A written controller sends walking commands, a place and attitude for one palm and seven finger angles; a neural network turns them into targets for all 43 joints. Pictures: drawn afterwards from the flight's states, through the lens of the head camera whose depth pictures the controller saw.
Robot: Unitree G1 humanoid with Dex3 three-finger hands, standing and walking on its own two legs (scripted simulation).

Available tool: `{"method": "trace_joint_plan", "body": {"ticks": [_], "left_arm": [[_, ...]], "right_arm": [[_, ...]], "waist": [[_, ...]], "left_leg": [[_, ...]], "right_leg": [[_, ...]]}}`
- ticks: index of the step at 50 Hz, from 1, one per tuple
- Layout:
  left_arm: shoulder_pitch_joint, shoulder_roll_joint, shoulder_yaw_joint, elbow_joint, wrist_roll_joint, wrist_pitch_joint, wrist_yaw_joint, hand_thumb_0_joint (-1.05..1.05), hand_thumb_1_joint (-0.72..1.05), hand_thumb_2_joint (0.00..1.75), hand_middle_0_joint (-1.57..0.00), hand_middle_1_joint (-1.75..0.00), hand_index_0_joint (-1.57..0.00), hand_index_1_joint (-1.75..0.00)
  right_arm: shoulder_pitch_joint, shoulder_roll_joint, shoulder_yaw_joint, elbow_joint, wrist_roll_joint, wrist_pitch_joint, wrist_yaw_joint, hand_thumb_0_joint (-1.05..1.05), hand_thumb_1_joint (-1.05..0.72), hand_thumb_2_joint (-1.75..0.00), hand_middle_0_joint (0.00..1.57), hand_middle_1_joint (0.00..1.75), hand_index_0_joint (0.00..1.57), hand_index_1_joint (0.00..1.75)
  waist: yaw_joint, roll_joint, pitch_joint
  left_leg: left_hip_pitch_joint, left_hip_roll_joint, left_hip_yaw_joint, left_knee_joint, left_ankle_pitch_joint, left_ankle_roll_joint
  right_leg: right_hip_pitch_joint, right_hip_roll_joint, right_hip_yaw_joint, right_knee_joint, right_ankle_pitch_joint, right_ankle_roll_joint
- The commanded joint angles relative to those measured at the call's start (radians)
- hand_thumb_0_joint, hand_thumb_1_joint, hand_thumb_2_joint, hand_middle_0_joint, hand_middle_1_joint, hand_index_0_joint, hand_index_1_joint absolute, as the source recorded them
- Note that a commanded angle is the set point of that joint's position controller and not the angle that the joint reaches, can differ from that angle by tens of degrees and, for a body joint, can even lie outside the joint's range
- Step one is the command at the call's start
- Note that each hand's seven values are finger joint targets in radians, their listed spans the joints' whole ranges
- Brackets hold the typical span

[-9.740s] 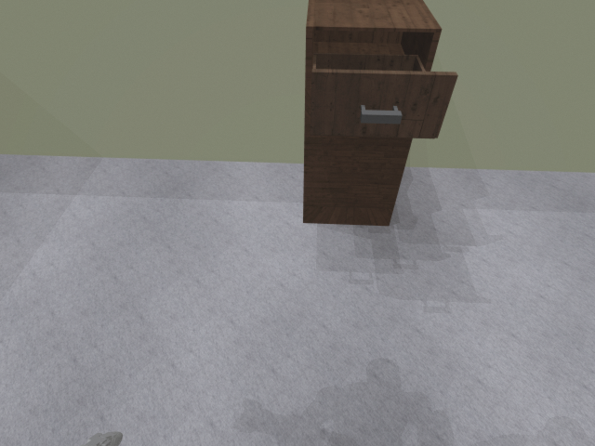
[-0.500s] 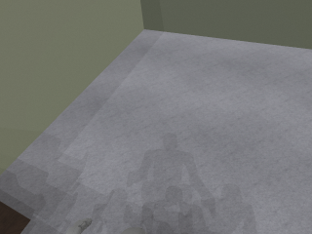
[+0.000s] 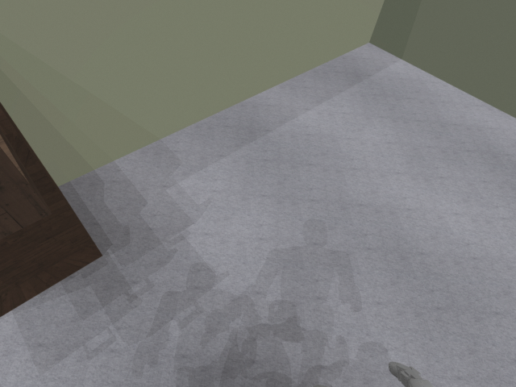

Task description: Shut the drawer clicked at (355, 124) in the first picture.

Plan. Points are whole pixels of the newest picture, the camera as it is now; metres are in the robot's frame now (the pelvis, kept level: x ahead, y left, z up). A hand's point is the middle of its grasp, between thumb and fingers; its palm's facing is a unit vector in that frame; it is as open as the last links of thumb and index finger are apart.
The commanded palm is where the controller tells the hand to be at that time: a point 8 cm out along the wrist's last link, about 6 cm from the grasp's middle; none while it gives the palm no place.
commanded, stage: turn to face it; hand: left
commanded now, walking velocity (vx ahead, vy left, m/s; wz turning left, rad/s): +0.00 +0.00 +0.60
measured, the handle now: out of the picture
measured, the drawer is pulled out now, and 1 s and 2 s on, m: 0.30 0.30 0.30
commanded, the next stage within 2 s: take the last steps up to it in 1.30 s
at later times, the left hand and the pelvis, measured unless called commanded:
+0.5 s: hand out of the picture +0.09 +0.17 -0.12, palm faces +0.26 -0.92 -0.31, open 7.3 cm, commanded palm none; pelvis +0.01 -0.05 +0.00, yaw +18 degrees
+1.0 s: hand out of the picture -0.14 +0.14 -0.18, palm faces +0.63 -0.73 -0.26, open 7.4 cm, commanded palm none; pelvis -0.01 -0.03 -0.01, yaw +36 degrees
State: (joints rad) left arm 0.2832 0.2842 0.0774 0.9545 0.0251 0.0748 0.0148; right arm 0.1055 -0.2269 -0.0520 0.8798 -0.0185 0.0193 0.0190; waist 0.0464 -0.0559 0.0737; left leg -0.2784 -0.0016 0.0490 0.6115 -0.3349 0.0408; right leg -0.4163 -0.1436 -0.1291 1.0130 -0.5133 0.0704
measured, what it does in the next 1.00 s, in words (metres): steps on the spot, turning left: right foot, then left foot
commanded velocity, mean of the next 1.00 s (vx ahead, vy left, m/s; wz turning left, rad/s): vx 0.00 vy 0.00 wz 0.56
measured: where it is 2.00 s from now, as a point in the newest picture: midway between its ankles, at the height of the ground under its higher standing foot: outside the picture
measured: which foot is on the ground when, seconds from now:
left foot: down 0.00-0.42, up 0.44-0.96, down 0.98-1.00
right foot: up 0.00-0.40, down 0.42-0.98, up 1.00-1.00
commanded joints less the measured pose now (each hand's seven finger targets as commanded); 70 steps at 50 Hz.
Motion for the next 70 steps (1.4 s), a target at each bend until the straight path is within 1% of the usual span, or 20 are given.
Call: {"method": "trace_joint_plan", "body": {"ticks": [1,5,14,19,20,21,22,23,25,28,37,43,45,47,48,49,50,52,56,70], "left_arm": [[-0.065,0.072,0.019,-0.109,-0.005,-0.041,-0.004,0.00,0.90,0.90,-0.20,-0.30,-0.20,-0.30],[-0.056,0.075,0.018,-0.103,-0.007,-0.040,0.000,0.00,0.90,0.90,-0.20,-0.30,-0.20,-0.30],[-0.193,0.041,0.007,-0.177,-0.017,-0.049,0.008,0.00,0.90,0.90,-0.20,-0.30,-0.20,-0.30],[-0.078,0.043,0.008,-0.160,-0.029,-0.069,0.015,0.00,0.90,0.90,-0.20,-0.30,-0.20,-0.30],[-0.035,0.076,0.014,-0.149,-0.026,-0.081,0.018,0.00,0.90,0.90,-0.20,-0.30,-0.20,-0.30],[-0.016,0.164,0.033,-0.144,-0.011,-0.091,0.027,0.00,0.90,0.90,-0.20,-0.30,-0.20,-0.30],[-0.010,0.212,0.037,-0.151,-0.007,-0.085,0.029,0.00,0.90,0.90,-0.20,-0.30,-0.20,-0.30],[-0.042,0.188,0.030,-0.168,-0.010,-0.077,0.031,0.00,0.90,0.90,-0.20,-0.30,-0.20,-0.30],[-0.157,0.106,0.014,-0.184,-0.014,-0.080,0.026,0.00,0.90,0.90,-0.20,-0.30,-0.20,-0.30],[-0.161,0.060,-0.001,-0.181,-0.013,-0.086,0.019,0.00,0.90,0.90,-0.20,-0.30,-0.20,-0.30],[0.007,0.091,0.013,-0.117,-0.002,-0.088,0.022,0.00,0.90,0.90,-0.20,-0.30,-0.20,-0.30],[0.044,0.124,0.024,-0.084,0.007,-0.076,0.018,0.00,0.90,0.90,-0.20,-0.30,-0.20,-0.30],[0.036,0.135,0.030,-0.081,0.007,-0.071,0.015,0.00,0.90,0.90,-0.20,-0.30,-0.20,-0.30],[0.019,0.127,0.031,-0.077,-0.005,-0.065,0.011,0.00,0.90,0.90,-0.20,-0.30,-0.20,-0.30],[0.028,0.083,0.025,-0.094,-0.012,-0.059,0.007,0.00,0.90,0.90,-0.20,-0.30,-0.20,-0.30],[-0.021,0.020,-0.001,-0.138,-0.013,-0.056,0.005,0.00,0.90,0.90,-0.20,-0.30,-0.20,-0.30],[-0.060,0.053,-0.002,-0.148,-0.007,-0.043,0.012,0.00,0.90,0.90,-0.20,-0.30,-0.20,-0.30],[-0.075,0.043,0.003,-0.113,-0.006,-0.036,0.013,0.00,0.90,0.90,-0.20,-0.30,-0.20,-0.30],[-0.007,0.045,0.004,-0.058,-0.008,-0.039,0.000,0.00,0.90,0.90,-0.20,-0.30,-0.20,-0.30],[-0.112,-0.011,-0.015,-0.086,-0.017,-0.046,0.013,0.00,0.90,0.90,-0.20,-0.30,-0.20,-0.30]], "right_arm": [[0.063,-0.199,-0.043,-0.037,0.002,-0.007,-0.035,0.00,-0.90,-0.90,0.20,0.30,0.20,0.30],[0.087,-0.192,-0.045,-0.036,0.006,-0.012,-0.033,0.00,-0.90,-0.90,0.20,0.30,0.20,0.30],[0.160,-0.197,-0.062,-0.017,-0.007,-0.002,-0.032,0.00,-0.90,-0.90,0.20,0.30,0.20,0.30],[0.111,-0.189,-0.070,-0.032,-0.002,0.005,-0.031,0.00,-0.90,-0.90,0.20,0.30,0.20,0.30],[0.114,-0.161,-0.066,-0.035,0.007,0.004,-0.027,0.00,-0.90,-0.90,0.20,0.30,0.20,0.30],[0.151,-0.087,-0.056,-0.041,0.018,0.000,-0.021,0.00,-0.90,-0.90,0.20,0.30,0.20,0.30],[0.140,-0.097,-0.060,-0.062,0.008,0.003,-0.025,0.00,-0.90,-0.90,0.20,0.30,0.20,0.30],[0.134,-0.135,-0.072,-0.059,0.002,0.012,-0.023,0.00,-0.90,-0.90,0.20,0.30,0.20,0.30],[0.162,-0.121,-0.075,0.000,-0.006,0.036,-0.010,0.00,-0.90,-0.90,0.20,0.30,0.20,0.30],[0.192,-0.100,-0.070,0.024,-0.005,0.043,0.006,0.00,-0.90,-0.90,0.20,0.30,0.20,0.30],[0.049,-0.088,-0.051,-0.005,-0.002,0.045,0.005,0.00,-0.90,-0.90,0.20,0.30,0.20,0.30],[-0.019,-0.061,-0.026,-0.035,0.008,0.025,0.006,0.00,-0.90,-0.90,0.20,0.30,0.20,0.30],[0.006,-0.064,-0.024,-0.035,0.008,0.016,0.002,0.00,-0.90,-0.90,0.20,0.30,0.20,0.30],[0.089,-0.103,-0.031,-0.017,0.004,0.003,0.000,0.00,-0.90,-0.90,0.20,0.30,0.20,0.30],[0.152,-0.196,-0.053,-0.009,0.000,-0.007,-0.004,0.00,-0.90,-0.90,0.20,0.30,0.20,0.30],[0.215,-0.288,-0.075,0.001,0.004,-0.007,-0.014,0.00,-0.90,-0.90,0.20,0.30,0.20,0.30],[0.238,-0.291,-0.069,0.022,0.005,0.002,-0.019,0.00,-0.90,-0.90,0.20,0.30,0.20,0.30],[0.144,-0.227,-0.052,0.005,0.000,-0.005,-0.040,0.00,-0.90,-0.90,0.20,0.30,0.20,0.30],[0.064,-0.166,-0.026,-0.017,0.005,-0.016,-0.041,0.00,-0.90,-0.90,0.20,0.30,0.20,0.30],[0.161,-0.134,-0.032,0.047,-0.008,-0.010,-0.044,0.00,-0.90,-0.90,0.20,0.30,0.20,0.30]], "waist": [[-0.056,0.236,-0.074],[-0.053,0.185,-0.094],[-0.092,0.218,-0.094],[-0.033,0.211,-0.153],[-0.010,0.125,-0.174],[-0.007,-0.134,-0.213],[-0.002,-0.235,-0.185],[-0.018,-0.107,-0.133],[-0.073,-0.117,-0.026],[-0.090,-0.118,-0.002],[-0.017,-0.106,-0.052],[0.009,-0.150,-0.086],[-0.003,-0.153,-0.105],[-0.061,-0.064,-0.156],[-0.096,0.181,-0.204],[-0.132,0.405,-0.202],[-0.135,0.281,-0.203],[-0.102,0.301,-0.132],[-0.044,0.183,-0.090],[-0.071,0.210,-0.070]], "left_leg": [[0.170,0.225,-0.259,-0.261,0.599,0.084],[0.174,0.203,-0.268,-0.275,0.560,0.090],[0.156,0.205,-0.453,-0.243,0.520,0.141],[0.026,0.140,-0.474,-0.128,0.545,0.088],[-0.077,0.088,-0.436,-0.068,0.383,0.034],[-0.276,-0.028,-0.271,0.116,0.013,-0.048],[-0.342,-0.091,-0.152,0.338,-0.289,-0.092],[-0.302,-0.040,-0.181,0.491,-0.255,-0.084],[-0.298,-0.001,-0.163,0.614,-0.115,-0.090],[-0.303,0.014,-0.111,0.660,0.012,-0.112],[-0.327,0.054,-0.052,0.477,-0.050,-0.136],[-0.162,0.037,0.032,0.184,-0.107,-0.099],[-0.088,0.026,0.058,0.074,-0.069,-0.085],[0.123,0.030,0.043,-0.163,0.147,-0.063],[0.310,0.190,-0.181,-0.234,0.348,0.003],[0.362,0.409,-0.452,-0.251,0.793,0.130],[0.320,0.445,-0.395,-0.223,0.807,0.189],[0.254,0.334,-0.323,-0.229,0.750,0.152],[0.179,0.223,-0.194,-0.256,0.695,0.101],[0.114,0.232,-0.359,-0.282,0.494,0.149]], "right_leg": [[-0.185,0.013,0.114,0.183,0.128,0.023],[-0.147,0.031,0.123,0.146,0.170,0.040],[-0.075,0.089,0.140,-0.125,0.068,0.031],[0.223,0.132,0.122,-0.505,0.233,0.010],[0.380,0.080,0.156,-0.654,0.347,0.004],[0.572,-0.178,0.376,-0.731,0.401,-0.069],[0.471,-0.373,0.535,-0.725,0.547,-0.185],[0.331,-0.373,0.461,-0.724,0.514,-0.230],[0.195,-0.234,0.327,-0.767,0.305,-0.177],[0.195,-0.149,0.149,-0.740,0.385,-0.137],[0.385,-0.219,0.081,-0.688,0.600,-0.187],[0.368,-0.246,0.025,-0.608,0.726,-0.198],[0.353,-0.250,-0.005,-0.558,0.734,-0.180],[0.254,-0.218,-0.064,-0.396,0.637,-0.111],[0.051,-0.118,-0.099,-0.181,0.356,-0.043],[-0.172,0.005,-0.051,0.014,-0.180,0.020],[-0.159,-0.003,0.050,0.106,-0.175,0.002],[-0.190,-0.002,0.095,0.160,-0.043,0.008],[-0.123,0.025,0.097,0.172,0.134,0.021],[0.048,0.092,0.101,-0.230,0.071,-0.002]]}}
